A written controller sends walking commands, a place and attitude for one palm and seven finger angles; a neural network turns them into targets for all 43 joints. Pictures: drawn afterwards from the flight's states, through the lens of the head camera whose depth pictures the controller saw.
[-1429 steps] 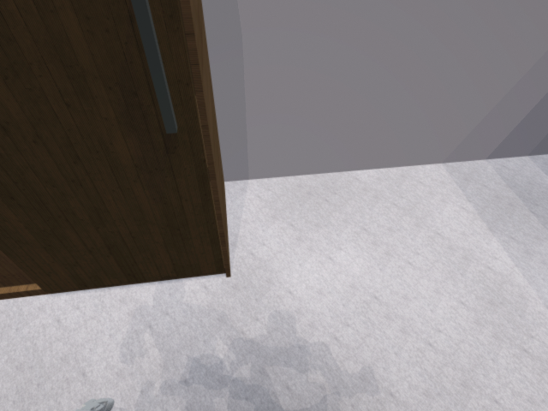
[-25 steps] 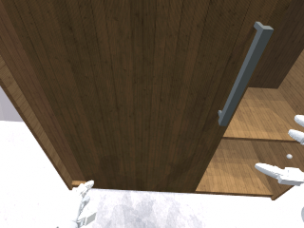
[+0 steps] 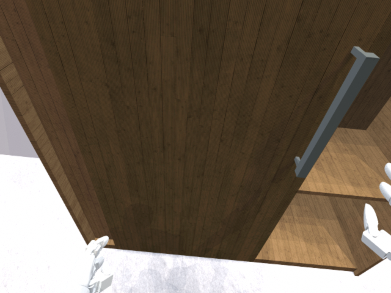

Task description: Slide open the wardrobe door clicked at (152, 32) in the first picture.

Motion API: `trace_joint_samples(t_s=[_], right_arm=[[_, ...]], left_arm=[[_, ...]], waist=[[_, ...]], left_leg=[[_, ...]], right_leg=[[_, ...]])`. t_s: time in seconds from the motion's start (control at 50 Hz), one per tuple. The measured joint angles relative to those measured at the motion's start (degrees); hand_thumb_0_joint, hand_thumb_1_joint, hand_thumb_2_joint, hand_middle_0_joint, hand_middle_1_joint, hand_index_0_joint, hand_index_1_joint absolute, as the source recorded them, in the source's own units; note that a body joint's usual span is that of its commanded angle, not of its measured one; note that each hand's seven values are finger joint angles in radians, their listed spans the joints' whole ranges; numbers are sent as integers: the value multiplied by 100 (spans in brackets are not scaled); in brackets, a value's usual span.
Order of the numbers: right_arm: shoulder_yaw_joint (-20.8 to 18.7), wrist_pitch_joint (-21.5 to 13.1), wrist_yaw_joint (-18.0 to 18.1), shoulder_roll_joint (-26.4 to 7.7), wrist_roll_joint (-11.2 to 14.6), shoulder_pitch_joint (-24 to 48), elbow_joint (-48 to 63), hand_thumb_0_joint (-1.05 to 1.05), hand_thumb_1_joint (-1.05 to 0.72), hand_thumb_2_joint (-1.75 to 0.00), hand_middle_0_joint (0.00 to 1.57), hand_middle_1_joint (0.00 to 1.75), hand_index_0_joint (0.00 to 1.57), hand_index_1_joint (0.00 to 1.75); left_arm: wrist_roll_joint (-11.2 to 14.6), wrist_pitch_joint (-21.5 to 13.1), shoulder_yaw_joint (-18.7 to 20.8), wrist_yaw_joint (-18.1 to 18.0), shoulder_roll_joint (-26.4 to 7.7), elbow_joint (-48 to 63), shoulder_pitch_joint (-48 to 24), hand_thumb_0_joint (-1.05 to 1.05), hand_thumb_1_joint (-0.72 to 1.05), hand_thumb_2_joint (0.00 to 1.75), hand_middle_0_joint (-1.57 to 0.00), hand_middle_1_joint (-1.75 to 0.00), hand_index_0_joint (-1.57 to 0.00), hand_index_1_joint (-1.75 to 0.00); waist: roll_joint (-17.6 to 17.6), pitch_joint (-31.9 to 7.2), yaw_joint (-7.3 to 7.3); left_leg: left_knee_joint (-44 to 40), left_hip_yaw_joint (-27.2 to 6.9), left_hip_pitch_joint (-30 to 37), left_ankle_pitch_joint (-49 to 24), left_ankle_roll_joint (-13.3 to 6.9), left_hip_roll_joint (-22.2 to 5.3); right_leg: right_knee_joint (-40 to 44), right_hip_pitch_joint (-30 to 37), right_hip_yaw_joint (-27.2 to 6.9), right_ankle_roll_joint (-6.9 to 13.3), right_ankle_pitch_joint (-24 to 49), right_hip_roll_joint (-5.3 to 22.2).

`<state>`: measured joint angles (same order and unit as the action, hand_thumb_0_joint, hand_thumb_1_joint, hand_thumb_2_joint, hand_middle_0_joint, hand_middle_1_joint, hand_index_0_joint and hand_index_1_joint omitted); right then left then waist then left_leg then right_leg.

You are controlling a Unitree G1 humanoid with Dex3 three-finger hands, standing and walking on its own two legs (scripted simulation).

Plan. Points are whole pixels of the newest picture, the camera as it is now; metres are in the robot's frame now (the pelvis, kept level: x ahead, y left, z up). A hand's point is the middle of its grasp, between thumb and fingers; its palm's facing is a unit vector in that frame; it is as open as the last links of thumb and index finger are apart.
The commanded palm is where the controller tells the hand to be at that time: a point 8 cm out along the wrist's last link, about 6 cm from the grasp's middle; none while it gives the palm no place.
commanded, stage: draw the hand back to the body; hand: right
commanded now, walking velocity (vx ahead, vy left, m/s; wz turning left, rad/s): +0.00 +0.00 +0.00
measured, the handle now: (324, 121) +0.44 -0.29 +0.17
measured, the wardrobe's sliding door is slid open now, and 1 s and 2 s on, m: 0.54 0.54 0.54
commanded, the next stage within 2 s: step back with the hand held close in 0.32 s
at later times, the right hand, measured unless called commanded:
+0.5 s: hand (374, 229) +0.18 -0.26 +0.16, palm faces +0.45 +0.80 -0.40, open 7.4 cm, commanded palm +0.14 -0.30 +0.17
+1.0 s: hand out of the picture +0.11 -0.33 +0.15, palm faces +0.45 +0.75 -0.48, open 7.4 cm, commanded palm +0.05 -0.36 +0.17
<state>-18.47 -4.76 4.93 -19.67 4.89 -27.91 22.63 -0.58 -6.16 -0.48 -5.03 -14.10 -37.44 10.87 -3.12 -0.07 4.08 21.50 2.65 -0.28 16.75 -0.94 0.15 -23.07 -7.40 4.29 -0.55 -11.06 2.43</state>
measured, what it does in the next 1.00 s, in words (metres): shifts its weight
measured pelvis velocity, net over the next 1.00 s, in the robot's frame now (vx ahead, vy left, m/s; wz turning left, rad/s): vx -0.08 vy -0.05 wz -0.05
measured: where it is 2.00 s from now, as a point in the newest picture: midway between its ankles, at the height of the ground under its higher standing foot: outside the picture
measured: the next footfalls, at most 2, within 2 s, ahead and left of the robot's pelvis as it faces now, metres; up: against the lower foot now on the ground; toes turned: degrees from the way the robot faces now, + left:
right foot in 1.62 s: -0.04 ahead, -0.15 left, +0.01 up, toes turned -2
left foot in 1.88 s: -0.29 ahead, +0.00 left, +0.00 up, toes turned +4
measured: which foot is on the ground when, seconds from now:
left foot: down 0.00-1.00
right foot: down 0.00-1.00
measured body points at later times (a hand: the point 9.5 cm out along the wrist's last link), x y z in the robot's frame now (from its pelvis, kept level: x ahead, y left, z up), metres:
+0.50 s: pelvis +0.00 +0.00 +0.00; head -0.03 +0.03 +0.45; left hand +0.19 +0.23 -0.09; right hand +0.15 -0.30 +0.18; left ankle -0.05 +0.10 -0.74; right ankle +0.02 -0.13 -0.74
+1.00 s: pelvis -0.08 -0.05 -0.01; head -0.07 -0.07 +0.44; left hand +0.10 +0.18 -0.08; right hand +0.08 -0.37 +0.18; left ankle -0.07 +0.10 -0.74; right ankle +0.02 -0.13 -0.74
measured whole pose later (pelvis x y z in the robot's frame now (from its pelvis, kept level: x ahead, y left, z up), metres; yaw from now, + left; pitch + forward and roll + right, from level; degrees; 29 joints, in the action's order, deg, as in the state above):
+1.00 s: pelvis -0.08 -0.05 -0.01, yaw -3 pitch +0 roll +2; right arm -25.5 -12.2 6.7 -25.1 2.3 -29.5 27.1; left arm 0.5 -2.5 -0.9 -5.0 -12.6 -31.4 12.6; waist -0.6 1.1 0.3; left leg 29.3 -1.2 -13.6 16.3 1.7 0.5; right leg -30.2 -23.6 2.8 4.2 -7.0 -0.1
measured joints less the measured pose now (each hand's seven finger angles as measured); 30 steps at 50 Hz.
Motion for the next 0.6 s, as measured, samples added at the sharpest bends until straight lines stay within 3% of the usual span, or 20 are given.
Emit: trace_joint_samples(t_s=[0.16,0.38,0.46,0.6], right_arm=[[-18,29,8,8,20,91,-45,1,-84,-88,21,33,21,33],[3,78,-24,11,30,109,-42,2,-88,-90,21,30,21,30],[-14,61,-28,-22,36,101,-37,2,-89,-90,21,30,21,30],[-295,-224,23,-208,-106,164,-104,2,-89,-90,21,30,21,30]], left_arm=[[-17,54,-59,-33,87,18,-116,1,90,90,-20,-30,-20,-30],[-31,125,-86,-18,126,-8,-81,1,90,90,-20,-30,-21,-30],[-25,139,-66,-24,106,-29,-45,1,90,90,-20,-30,-21,-30],[27,578,-26,26,16,198,-157,1,90,90,-20,-30,-21,-30]], waist=[[-28,17,73],[-21,32,64],[-15,35,41],[4,-49,-141]], left_leg=[[-21,53,39,10,-41,26],[-58,45,69,-13,-55,43],[-66,40,77,-25,-44,36],[-19,47,-411,-172,41,106]], right_leg=[[39,29,-56,-40,23,16],[74,63,-52,-53,42,31],[80,71,-46,-44,50,24],[-267,-551,-70,39,22,110]])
